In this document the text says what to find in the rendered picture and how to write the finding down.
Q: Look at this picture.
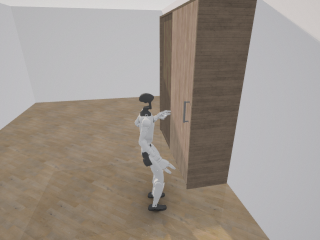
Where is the handle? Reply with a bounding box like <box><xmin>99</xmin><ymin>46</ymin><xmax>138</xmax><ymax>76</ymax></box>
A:
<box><xmin>183</xmin><ymin>101</ymin><xmax>189</xmax><ymax>123</ymax></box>

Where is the robot torso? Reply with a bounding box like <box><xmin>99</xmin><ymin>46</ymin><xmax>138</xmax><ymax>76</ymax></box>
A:
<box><xmin>139</xmin><ymin>113</ymin><xmax>155</xmax><ymax>158</ymax></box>

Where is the left robot hand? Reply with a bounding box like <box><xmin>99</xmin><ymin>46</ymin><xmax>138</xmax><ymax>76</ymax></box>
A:
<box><xmin>156</xmin><ymin>110</ymin><xmax>171</xmax><ymax>120</ymax></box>

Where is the right robot hand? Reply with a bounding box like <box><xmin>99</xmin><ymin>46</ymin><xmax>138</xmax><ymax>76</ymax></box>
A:
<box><xmin>158</xmin><ymin>158</ymin><xmax>176</xmax><ymax>174</ymax></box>

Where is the robot right forearm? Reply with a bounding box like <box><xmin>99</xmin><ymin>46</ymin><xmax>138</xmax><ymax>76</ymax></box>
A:
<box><xmin>140</xmin><ymin>141</ymin><xmax>162</xmax><ymax>162</ymax></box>

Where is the robot right upper arm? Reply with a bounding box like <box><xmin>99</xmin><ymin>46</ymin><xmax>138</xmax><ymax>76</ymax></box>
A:
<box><xmin>138</xmin><ymin>117</ymin><xmax>151</xmax><ymax>146</ymax></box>

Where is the wardrobe door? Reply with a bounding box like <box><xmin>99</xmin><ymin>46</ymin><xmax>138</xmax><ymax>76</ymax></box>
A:
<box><xmin>169</xmin><ymin>0</ymin><xmax>199</xmax><ymax>184</ymax></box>
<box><xmin>162</xmin><ymin>14</ymin><xmax>173</xmax><ymax>144</ymax></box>

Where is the left robot thigh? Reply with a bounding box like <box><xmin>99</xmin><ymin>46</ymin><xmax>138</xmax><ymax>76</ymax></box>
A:
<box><xmin>151</xmin><ymin>143</ymin><xmax>160</xmax><ymax>155</ymax></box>

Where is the robot left upper arm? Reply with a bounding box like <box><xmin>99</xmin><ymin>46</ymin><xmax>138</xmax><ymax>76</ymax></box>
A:
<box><xmin>134</xmin><ymin>109</ymin><xmax>143</xmax><ymax>127</ymax></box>

